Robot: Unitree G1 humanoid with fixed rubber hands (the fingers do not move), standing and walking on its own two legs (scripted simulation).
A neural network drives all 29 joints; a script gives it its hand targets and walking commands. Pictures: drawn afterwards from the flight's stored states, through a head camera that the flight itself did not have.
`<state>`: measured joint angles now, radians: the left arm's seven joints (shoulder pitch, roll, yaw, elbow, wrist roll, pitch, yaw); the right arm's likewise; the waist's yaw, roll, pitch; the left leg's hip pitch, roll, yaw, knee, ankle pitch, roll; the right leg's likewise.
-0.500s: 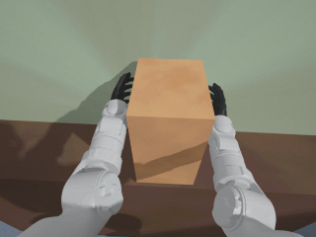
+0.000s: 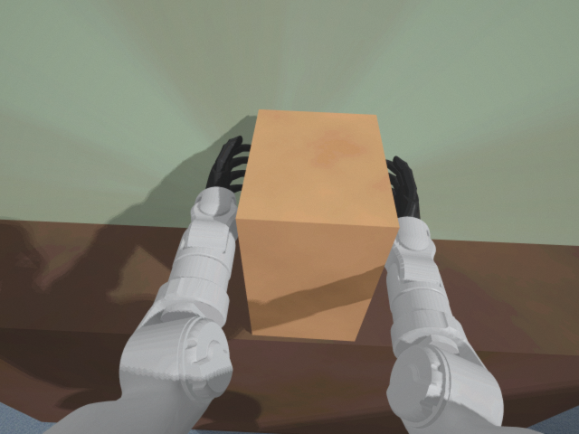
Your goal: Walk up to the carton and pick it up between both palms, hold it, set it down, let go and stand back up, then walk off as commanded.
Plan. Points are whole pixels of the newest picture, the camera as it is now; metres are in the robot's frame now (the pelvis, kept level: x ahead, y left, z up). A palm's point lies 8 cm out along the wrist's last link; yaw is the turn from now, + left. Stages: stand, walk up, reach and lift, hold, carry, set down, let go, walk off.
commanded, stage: set down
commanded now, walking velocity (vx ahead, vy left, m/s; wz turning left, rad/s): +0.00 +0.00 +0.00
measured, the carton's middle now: (309, 232) +0.39 -0.07 +0.06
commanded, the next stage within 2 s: none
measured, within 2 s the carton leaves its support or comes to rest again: neither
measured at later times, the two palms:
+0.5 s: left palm (222, 191) +0.43 +0.06 +0.13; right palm (403, 214) +0.38 -0.20 +0.11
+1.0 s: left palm (221, 194) +0.43 +0.06 +0.12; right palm (403, 215) +0.38 -0.20 +0.11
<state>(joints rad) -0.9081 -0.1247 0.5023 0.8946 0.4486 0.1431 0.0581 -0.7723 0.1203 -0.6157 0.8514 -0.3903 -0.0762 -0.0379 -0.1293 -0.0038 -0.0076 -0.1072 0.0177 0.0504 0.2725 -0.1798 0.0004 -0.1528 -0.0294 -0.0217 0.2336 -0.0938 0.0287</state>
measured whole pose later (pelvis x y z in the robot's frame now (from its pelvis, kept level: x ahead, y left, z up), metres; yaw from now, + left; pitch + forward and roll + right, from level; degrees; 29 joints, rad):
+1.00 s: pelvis +0.01 +0.00 +0.00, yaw -1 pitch -1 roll -1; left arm -0.82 -0.22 0.58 0.69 0.53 0.13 -0.02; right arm -0.72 0.17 -0.65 0.72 -0.47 -0.11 0.04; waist -0.13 -0.01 0.06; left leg -0.03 0.02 0.07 0.26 -0.20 0.00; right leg -0.09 -0.03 -0.04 0.22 -0.10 0.03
